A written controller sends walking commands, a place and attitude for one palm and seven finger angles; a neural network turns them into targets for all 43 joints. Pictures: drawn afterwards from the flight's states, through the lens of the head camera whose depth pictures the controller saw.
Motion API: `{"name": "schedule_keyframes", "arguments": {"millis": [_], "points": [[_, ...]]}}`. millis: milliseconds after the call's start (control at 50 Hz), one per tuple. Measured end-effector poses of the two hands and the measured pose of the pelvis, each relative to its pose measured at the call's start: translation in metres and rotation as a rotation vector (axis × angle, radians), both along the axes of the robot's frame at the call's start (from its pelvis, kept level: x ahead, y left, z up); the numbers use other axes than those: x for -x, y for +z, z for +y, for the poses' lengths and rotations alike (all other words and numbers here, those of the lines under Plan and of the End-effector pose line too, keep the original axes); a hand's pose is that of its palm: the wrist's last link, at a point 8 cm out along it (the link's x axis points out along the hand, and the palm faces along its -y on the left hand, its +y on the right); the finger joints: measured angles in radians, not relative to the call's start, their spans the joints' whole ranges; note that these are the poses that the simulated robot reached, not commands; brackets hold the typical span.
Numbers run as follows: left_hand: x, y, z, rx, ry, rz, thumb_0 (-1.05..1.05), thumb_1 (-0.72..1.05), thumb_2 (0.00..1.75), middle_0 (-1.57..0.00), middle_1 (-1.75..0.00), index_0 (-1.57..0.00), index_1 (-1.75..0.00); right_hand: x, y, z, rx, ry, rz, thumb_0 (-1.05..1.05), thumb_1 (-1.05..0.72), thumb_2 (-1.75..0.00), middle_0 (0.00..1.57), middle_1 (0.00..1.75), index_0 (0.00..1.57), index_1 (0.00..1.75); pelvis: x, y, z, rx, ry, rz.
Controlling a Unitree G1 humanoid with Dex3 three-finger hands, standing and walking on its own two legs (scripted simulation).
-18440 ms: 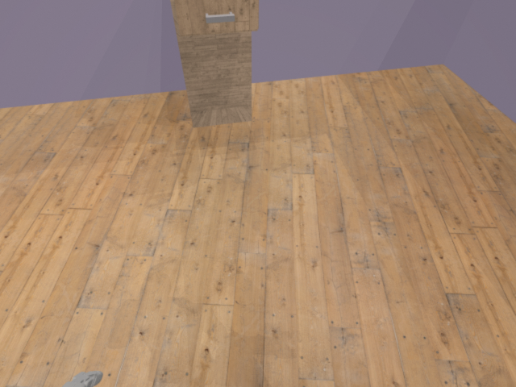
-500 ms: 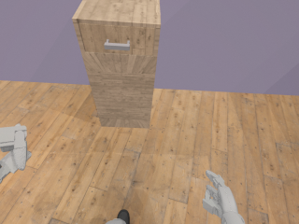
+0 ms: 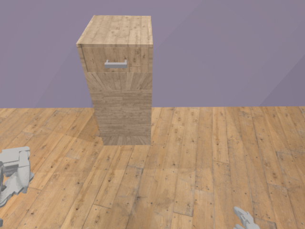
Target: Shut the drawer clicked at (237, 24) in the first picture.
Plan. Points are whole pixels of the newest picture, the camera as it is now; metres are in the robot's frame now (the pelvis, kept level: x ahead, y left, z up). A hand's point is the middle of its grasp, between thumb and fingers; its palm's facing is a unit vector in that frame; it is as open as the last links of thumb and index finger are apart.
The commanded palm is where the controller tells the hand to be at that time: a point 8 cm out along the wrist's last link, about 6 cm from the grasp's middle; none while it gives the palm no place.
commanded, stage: stop stepping back and stand still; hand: left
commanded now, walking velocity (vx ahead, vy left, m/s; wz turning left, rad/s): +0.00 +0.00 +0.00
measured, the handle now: (116, 63) +0.89 +0.22 -0.01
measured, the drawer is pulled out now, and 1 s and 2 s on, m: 0.00 0.00 0.00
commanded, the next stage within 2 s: let the arm hang, fingers relaxed in 0.18 s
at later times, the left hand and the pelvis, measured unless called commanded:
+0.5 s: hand out of the picture +0.13 +0.22 -0.13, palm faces +0.04 -0.95 -0.32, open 3.0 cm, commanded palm none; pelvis +0.00 +0.00 -0.01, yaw +2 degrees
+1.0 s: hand out of the picture -0.03 +0.18 -0.17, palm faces +0.04 -0.97 -0.25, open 6.6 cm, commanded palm none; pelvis +0.01 -0.01 +0.01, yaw +2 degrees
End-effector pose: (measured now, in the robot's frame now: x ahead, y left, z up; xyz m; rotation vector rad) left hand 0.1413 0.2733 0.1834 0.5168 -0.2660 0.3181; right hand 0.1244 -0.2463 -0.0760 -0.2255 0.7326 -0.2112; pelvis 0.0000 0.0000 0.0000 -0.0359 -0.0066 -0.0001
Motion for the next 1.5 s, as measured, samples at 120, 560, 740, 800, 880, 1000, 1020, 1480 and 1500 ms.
{"name": "schedule_keyframes", "arguments": {"millis": [120, 560, 740, 800, 880, 1000, 1020, 1480, 1500], "points": [[0.000, -0.007, 0.013, 0.041, 0.044, -0.013, 0.01, 0.88, 0.90, -1.41, -1.60, -1.41, -1.60, -0.012, 0.000, 0.018, -0.013, 0.027, -0.016, 0.02, -0.90, -0.90, 0.20, 0.29, 0.20, 0.30, 0.000, -0.001, 0.006, -0.006, -0.001, -0.024], [0.077, -0.319, -0.042, 0.477, 0.162, 1.362, 0.01, 0.90, 0.90, -1.14, -1.33, -1.14, -1.33, 0.037, -0.041, -0.029, 0.014, 0.017, 0.385, 0.01, -0.90, -0.90, 0.20, 0.29, 0.20, 0.30, -0.002, -0.007, -0.007, -0.025, 0.033, -0.021], [0.175, -0.327, -0.038, 0.551, 0.354, 1.639, 0.01, 0.90, 0.90, -0.80, -0.97, -0.80, -1.01, 0.114, -0.049, -0.025, -0.003, -0.046, 0.684, 0.01, -0.91, -0.90, 0.20, 0.29, 0.20, 0.30, -0.007, 0.003, -0.014, -0.015, 0.042, -0.018], [0.190, -0.321, -0.036, 0.536, 0.384, 1.688, 0.01, 0.90, 0.90, -0.69, -0.84, -0.68, -0.87, 0.123, -0.055, -0.015, -0.044, -0.055, 0.711, 0.01, -0.91, -0.90, 0.20, 0.29, 0.20, 0.30, -0.009, 0.004, -0.013, -0.018, 0.037, -0.023], [0.193, -0.315, -0.037, 0.522, 0.401, 1.701, 0.01, 0.90, 0.90, -0.53, -0.67, -0.53, -0.68, 0.125, -0.064, 0.001, -0.100, -0.054, 0.714, 0.01, -0.91, -0.90, 0.20, 0.29, 0.20, 0.30, -0.010, 0.005, -0.013, -0.022, 0.033, -0.029], [0.171, -0.315, -0.045, 0.521, 0.376, 1.643, 0.01, 0.90, 0.90, -0.33, -0.45, -0.33, -0.45, 0.114, -0.072, 0.019, -0.158, -0.042, 0.680, 0.01, -0.91, -0.90, 0.20, 0.29, 0.20, 0.30, -0.012, 0.005, -0.013, -0.029, 0.029, -0.036], [0.166, -0.315, -0.048, 0.523, 0.368, 1.630, 0.01, 0.90, 0.90, -0.31, -0.42, -0.31, -0.43, 0.112, -0.073, 0.020, -0.158, -0.040, 0.676, 0.01, -0.91, -0.90, 0.20, 0.29, 0.20, 0.30, -0.013, 0.005, -0.013, -0.030, 0.029, -0.037], [0.126, -0.322, -0.071, 0.550, 0.301, 1.579, 0.01, 0.91, 0.90, -0.20, -0.30, -0.20, -0.30, 0.102, -0.067, 0.004, -0.131, -0.076, 0.664, 0.01, -0.91, -0.90, 0.20, 0.29, 0.20, 0.30, -0.026, 0.006, -0.021, -0.035, 0.020, -0.029], [0.127, -0.322, -0.070, 0.549, 0.305, 1.584, 0.00, 0.91, 0.90, -0.20, -0.30, -0.20, -0.30, 0.101, -0.067, 0.004, -0.132, -0.076, 0.666, 0.01, -0.91, -0.90, 0.20, 0.29, 0.20, 0.30, -0.026, 0.006, -0.021, -0.035, 0.019, -0.029]]}}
